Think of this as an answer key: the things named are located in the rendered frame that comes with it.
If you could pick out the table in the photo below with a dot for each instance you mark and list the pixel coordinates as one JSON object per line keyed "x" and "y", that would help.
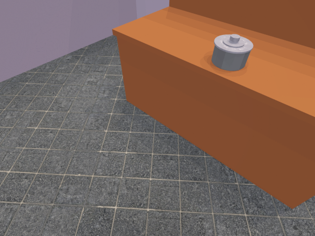
{"x": 260, "y": 120}

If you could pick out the lid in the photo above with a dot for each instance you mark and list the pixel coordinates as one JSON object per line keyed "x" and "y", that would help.
{"x": 223, "y": 43}

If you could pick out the pot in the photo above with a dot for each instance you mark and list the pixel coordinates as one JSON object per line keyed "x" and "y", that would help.
{"x": 229, "y": 61}

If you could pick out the knob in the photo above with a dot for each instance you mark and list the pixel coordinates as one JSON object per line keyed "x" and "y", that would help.
{"x": 234, "y": 38}

